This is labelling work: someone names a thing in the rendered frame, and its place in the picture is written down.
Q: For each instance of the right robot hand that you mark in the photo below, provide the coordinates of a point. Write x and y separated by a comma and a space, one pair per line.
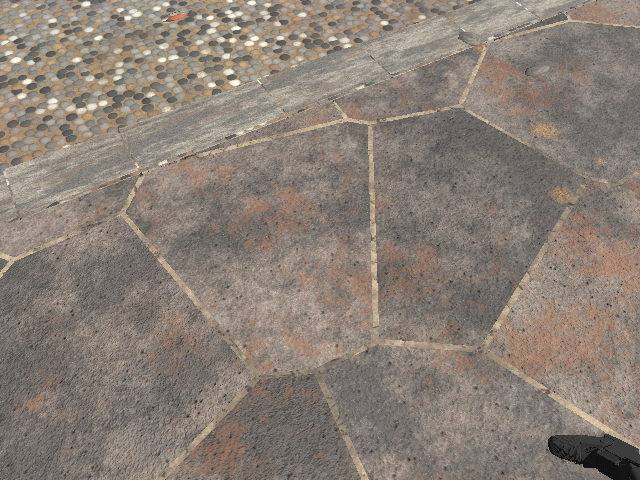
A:
611, 456

